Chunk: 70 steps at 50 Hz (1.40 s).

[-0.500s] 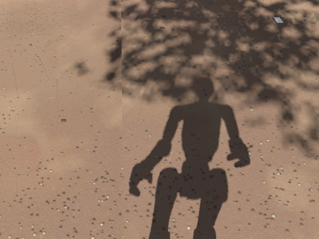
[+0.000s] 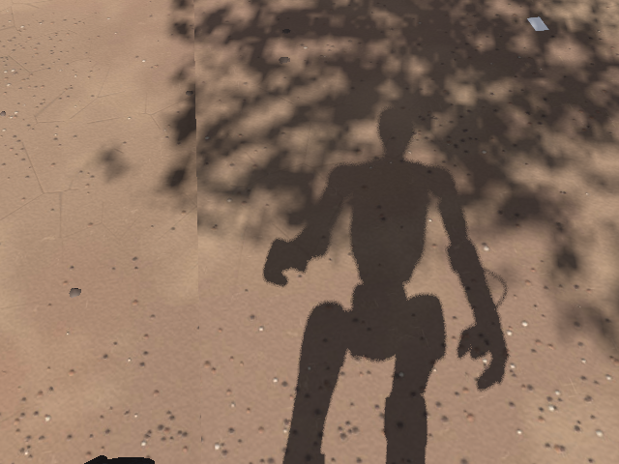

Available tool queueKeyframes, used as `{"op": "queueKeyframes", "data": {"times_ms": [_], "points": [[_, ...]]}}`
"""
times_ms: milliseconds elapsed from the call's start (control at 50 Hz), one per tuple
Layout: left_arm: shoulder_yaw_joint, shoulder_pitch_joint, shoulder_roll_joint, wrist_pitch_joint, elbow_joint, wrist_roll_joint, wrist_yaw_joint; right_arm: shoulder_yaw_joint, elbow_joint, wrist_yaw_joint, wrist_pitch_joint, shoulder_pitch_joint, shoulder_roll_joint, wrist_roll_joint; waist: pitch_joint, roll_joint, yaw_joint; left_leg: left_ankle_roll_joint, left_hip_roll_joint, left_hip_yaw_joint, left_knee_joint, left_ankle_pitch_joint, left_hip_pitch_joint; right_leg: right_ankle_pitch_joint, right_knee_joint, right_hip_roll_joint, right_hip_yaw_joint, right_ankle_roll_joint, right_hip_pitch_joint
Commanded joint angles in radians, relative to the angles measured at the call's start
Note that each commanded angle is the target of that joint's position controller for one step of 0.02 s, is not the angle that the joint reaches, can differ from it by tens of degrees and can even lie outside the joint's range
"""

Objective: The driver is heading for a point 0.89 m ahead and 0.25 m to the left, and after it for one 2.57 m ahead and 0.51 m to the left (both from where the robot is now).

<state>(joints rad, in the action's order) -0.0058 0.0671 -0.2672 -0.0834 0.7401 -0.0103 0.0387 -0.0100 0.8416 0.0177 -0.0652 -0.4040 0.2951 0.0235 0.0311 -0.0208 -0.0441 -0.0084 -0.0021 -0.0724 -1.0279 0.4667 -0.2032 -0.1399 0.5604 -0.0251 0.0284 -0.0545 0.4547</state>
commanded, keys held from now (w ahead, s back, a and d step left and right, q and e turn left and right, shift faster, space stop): w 0.18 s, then w+q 0.60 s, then q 0.22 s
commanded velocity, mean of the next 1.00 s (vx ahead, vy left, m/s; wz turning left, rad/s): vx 0.46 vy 0.00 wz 0.35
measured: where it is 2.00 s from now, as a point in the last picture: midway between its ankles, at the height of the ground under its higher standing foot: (300, 394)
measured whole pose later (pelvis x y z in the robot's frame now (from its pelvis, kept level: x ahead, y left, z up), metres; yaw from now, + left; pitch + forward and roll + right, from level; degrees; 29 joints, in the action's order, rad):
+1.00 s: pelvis +0.56 +0.04 +0.00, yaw +24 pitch +3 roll +0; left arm -0.02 0.02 -0.26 -0.10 0.69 0.03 0.00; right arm -0.07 0.69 -0.03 0.01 -0.36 0.32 0.02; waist 0.02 -0.02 -0.07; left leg -0.03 0.12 -0.24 -0.75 0.52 -0.20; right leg -0.05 0.49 -0.04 -0.05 -0.01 0.49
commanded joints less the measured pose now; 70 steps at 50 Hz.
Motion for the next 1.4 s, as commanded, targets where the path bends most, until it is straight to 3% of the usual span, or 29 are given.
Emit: {"op": "queueKeyframes", "data": {"times_ms": [20, 60, 100, 160, 260, 380, 440, 480, 500, 520, 540, 560, 580, 600, 620, 680, 820, 900, 940, 960, 980, 1000, 1020, 1040, 1060, 1100, 1140, 1280, 1400], "points": [[-0.048, 0.163, -0.145, 0.005, 0.01, 0.006, -0.007, -0.029, -0.116, -0.007, -0.041, 0.087, 0.13, 0.002, -0.092, 0.084, 0.092, -0.011, -0.083, 0.0, -0.218, -0.109, -0.483, -0.1, -0.32, 0.297, -0.435, -0.178, -0.427], [-0.039, 0.118, -0.103, -0.013, 0.019, 0.017, -0.004, -0.033, -0.099, -0.012, -0.022, 0.038, 0.1, -0.009, -0.069, 0.123, 0.028, -0.005, -0.124, -0.002, -0.145, -0.179, -0.366, 0.016, -0.373, 0.234, -0.314, -0.173, -0.284], [-0.044, 0.127, -0.113, -0.033, 0.037, 0.012, -0.001, -0.032, -0.089, -0.018, -0.005, 0.029, 0.076, -0.015, -0.056, 0.106, 0.013, 0.007, -0.128, 0.013, -0.094, -0.209, -0.351, 0.106, -0.407, 0.224, -0.25, -0.196, -0.237], [-0.052, 0.166, -0.145, -0.038, 0.067, 0.011, -0.014, -0.032, -0.129, -0.023, -0.004, 0.145, 0.07, -0.028, -0.008, 0.07, 0.036, 0.027, -0.138, 0.015, 0.045, -0.335, -0.444, 0.187, -0.439, 0.23, -0.204, -0.208, -0.257], [-0.056, 0.231, -0.184, -0.028, 0.103, 0.009, -0.028, -0.022, -0.169, -0.004, -0.015, 0.303, 0.039, -0.011, 0.022, 0.056, 0.104, 0.006, -0.098, 0.05, 0.339, -0.578, -0.444, 0.188, -0.456, 0.211, -0.085, -0.154, -0.342], [-0.06, 0.305, -0.194, 0.004, 0.159, 0.006, -0.036, -0.022, -0.254, 0.033, -0.022, 0.434, 0.036, 0.0, 0.056, 0.046, 0.14, -0.049, -0.053, 0.062, 0.464, -0.508, -0.53, 0.31, -0.378, 0.28, -0.022, -0.118, -0.568], [-0.069, 0.267, -0.227, 0.025, 0.142, 0.002, -0.052, -0.04, -0.269, 0.047, -0.021, 0.372, 0.07, -0.009, -0.02, 0.093, 0.082, -0.092, 0.016, 0.146, 0.467, -0.371, -0.388, 0.759, -0.201, 0.272, 0.029, -0.082, -0.609], [-0.07, 0.244, -0.231, 0.041, 0.119, 0.007, -0.068, -0.087, -0.217, 0.037, -0.014, 0.123, 0.148, -0.006, -0.167, 0.076, -0.054, -0.148, 0.067, 0.147, 0.527, -0.407, -0.029, 0.882, 0.144, 0.223, 0.081, -0.036, -0.493], [-0.051, 0.261, -0.191, 0.027, 0.085, 0.033, -0.072, -0.111, -0.192, 0.016, 0.0, -0.029, 0.227, -0.006, -0.285, -0.05, -0.098, -0.214, -0.119, -0.118, 0.518, -0.436, 0.287, 0.507, 0.452, 0.166, 0.097, -0.007, -0.24], [-0.012, 0.35, -0.071, -0.007, 0.06, 0.041, -0.046, -0.113, -0.221, 0.013, -0.003, 0.005, 0.264, -0.003, -0.395, -0.28, -0.004, -0.427, -0.351, -0.702, 0.642, -0.304, 0.619, -0.355, 0.806, -0.072, 0.006, 0.052, 0.199], [-0.037, 0.285, -0.187, -0.044, 0.059, 0.016, -0.024, -0.09, -0.22, 0.007, -0.003, -0.018, 0.172, -0.006, -0.415, -0.15, -0.06, -0.39, -0.343, -0.716, 0.705, -0.207, 0.631, -0.371, 0.849, 0.002, -0.175, 0.023, 0.305], [-0.041, 0.163, -0.201, -0.061, 0.012, -0.02, -0.016, -0.081, -0.225, 0.004, -0.006, 0.018, 0.143, -0.018, -0.266, -0.093, -0.064, -0.342, -0.297, -0.557, 0.715, -0.269, 0.507, -0.298, 0.82, 0.042, -0.16, 0.007, 0.338], [-0.031, 0.118, -0.163, -0.069, -0.003, -0.013, -0.022, -0.082, -0.227, 0.004, -0.013, 0.067, 0.139, -0.019, -0.157, 0.043, -0.025, -0.315, -0.253, -0.441, 0.734, -0.398, 0.342, -0.238, 0.734, 0.078, -0.141, 0.012, 0.325], [-0.036, 0.118, -0.163, -0.064, 0.001, 0.008, -0.032, -0.076, -0.239, 0.004, -0.016, 0.111, 0.121, -0.02, -0.125, 0.068, 0.007, -0.298, -0.218, -0.371, 0.746, -0.51, 0.246, -0.2, 0.651, 0.106, -0.135, 0.024, 0.279], [-0.037, 0.143, -0.159, -0.052, -0.002, 0.016, -0.032, -0.069, -0.251, 0.005, -0.017, 0.13, 0.111, -0.029, -0.11, 0.043, 0.042, -0.299, -0.195, -0.341, 0.771, -0.568, 0.158, -0.18, 0.635, 0.118, -0.137, 0.036, 0.219], [-0.038, 0.161, -0.138, -0.019, -0.02, 0.027, -0.04, -0.073, -0.25, 0.0, -0.022, 0.137, 0.118, -0.015, -0.077, -0.001, 0.077, -0.306, -0.159, -0.274, 0.816, -0.61, 0.019, -0.123, 0.539, 0.117, -0.109, 0.087, 0.195], [-0.021, -0.09, -0.077, -0.018, -0.099, 0.025, -0.046, -0.089, -0.205, -0.032, 0.007, 0.05, 0.158, -0.003, -0.027, -0.074, -0.001, -0.193, -0.058, -0.175, 0.748, -0.59, -0.102, 0.226, 0.076, 0.026, -0.062, 0.119, 0.068], [-0.044, -0.093, -0.125, -0.021, -0.111, 0.014, -0.042, -0.094, -0.192, -0.049, 0.045, 0.033, 0.15, 0.008, -0.071, -0.109, 0.011, -0.141, -0.082, -0.295, 0.615, -0.621, 0.044, 0.164, -0.068, -0.018, -0.108, 0.104, 0.002], [-0.059, -0.003, -0.146, -0.03, -0.087, 0.019, -0.042, -0.092, -0.216, -0.06, 0.06, 0.096, 0.136, 0.006, -0.1, -0.129, 0.068, -0.103, -0.057, -0.322, 0.495, -0.637, 0.082, 0.203, -0.166, -0.003, -0.109, 0.066, -0.1], [-0.068, 0.077, -0.176, -0.034, -0.074, 0.035, -0.044, -0.081, -0.237, -0.058, 0.059, 0.105, 0.101, -0.004, -0.193, -0.094, 0.093, -0.069, -0.004, -0.289, 0.345, -0.57, 0.054, 0.342, -0.171, 0.077, -0.144, 0.02, -0.27], [-0.075, 0.154, -0.228, -0.027, -0.075, 0.054, -0.049, -0.061, -0.257, -0.056, 0.059, 0.036, 0.034, -0.029, -0.326, 0.092, 0.074, -0.019, 0.082, -0.196, 0.077, -0.095, -0.129, 0.783, -0.06, 0.295, -0.311, -0.064, -0.56], [-0.084, 0.2, -0.23, -0.001, -0.047, 0.042, -0.044, -0.054, -0.255, -0.048, 0.056, -0.158, 0.037, -0.009, -0.455, 0.365, 0.011, 0.02, 0.147, -0.122, -0.18, 0.305, -0.367, 0.759, -0.073, 0.52, -0.648, -0.263, -0.757], [-0.073, 0.141, -0.167, 0.017, -0.082, 0.017, -0.042, -0.075, -0.221, -0.047, 0.065, -0.159, 0.13, -0.001, -0.399, 0.243, 0.017, 0.05, 0.062, -0.125, -0.277, 0.218, -0.432, 0.501, -0.128, 0.496, -0.654, -0.25, -0.654], [-0.061, 0.108, -0.116, 0.033, -0.102, 0.021, -0.048, -0.088, -0.231, -0.051, 0.084, -0.033, 0.169, -0.003, -0.281, 0.162, 0.053, 0.07, 0.031, -0.075, -0.319, 0.134, -0.468, 0.365, -0.15, 0.422, -0.5, -0.201, -0.555], [-0.052, 0.062, -0.097, 0.047, -0.103, 0.026, -0.051, -0.093, -0.233, -0.058, 0.106, 0.014, 0.171, -0.003, -0.205, 0.111, 0.044, 0.081, 0.004, -0.052, -0.293, 0.08, -0.45, 0.28, -0.182, 0.361, -0.394, -0.17, -0.426], [-0.057, 0.011, -0.115, 0.061, -0.093, 0.033, -0.056, -0.089, -0.247, -0.064, 0.132, 0.04, 0.13, -0.006, -0.109, 0.149, 0.017, 0.085, -0.019, 0.0, -0.204, 0.01, -0.36, 0.182, -0.252, 0.278, -0.25, -0.156, -0.23], [-0.064, 0.01, -0.124, 0.061, -0.079, 0.037, -0.06, -0.08, -0.256, -0.067, 0.135, 0.044, 0.09, -0.009, -0.106, 0.17, 0.017, 0.085, -0.014, 0.037, -0.132, -0.016, -0.316, 0.225, -0.284, 0.268, -0.18, -0.178, -0.206], [-0.085, -0.015, -0.169, 0.083, -0.059, 0.029, -0.07, -0.074, -0.312, -0.043, 0.141, 0.15, 0.076, -0.02, -0.141, 0.152, 0.035, 0.061, -0.037, 0.073, 0.093, -0.153, -0.203, 0.207, -0.303, 0.32, -0.069, -0.203, -0.229], [-0.1, -0.005, -0.202, 0.106, -0.022, -0.013, -0.075, -0.086, -0.336, -0.013, 0.141, 0.146, 0.075, -0.014, -0.116, 0.16, 0.015, -0.017, -0.011, 0.134, 0.454, -0.215, -0.074, 0.107, -0.197, 0.339, -0.025, -0.126, -0.272]]}}
Velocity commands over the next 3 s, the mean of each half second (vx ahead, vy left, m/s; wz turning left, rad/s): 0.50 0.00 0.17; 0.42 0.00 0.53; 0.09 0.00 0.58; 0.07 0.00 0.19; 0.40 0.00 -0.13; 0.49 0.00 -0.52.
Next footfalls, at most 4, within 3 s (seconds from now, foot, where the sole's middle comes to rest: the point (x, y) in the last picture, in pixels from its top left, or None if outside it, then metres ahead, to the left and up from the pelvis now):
0.48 left None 0.44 0.12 -0.76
0.96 right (317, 337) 0.76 0.00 -0.76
1.44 left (245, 419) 0.57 0.17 -0.76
1.88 right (325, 349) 0.72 -0.01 -0.76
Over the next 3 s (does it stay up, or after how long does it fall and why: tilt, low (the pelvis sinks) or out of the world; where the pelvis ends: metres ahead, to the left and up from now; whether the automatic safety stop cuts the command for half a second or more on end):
stays up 0.98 0.35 -0.01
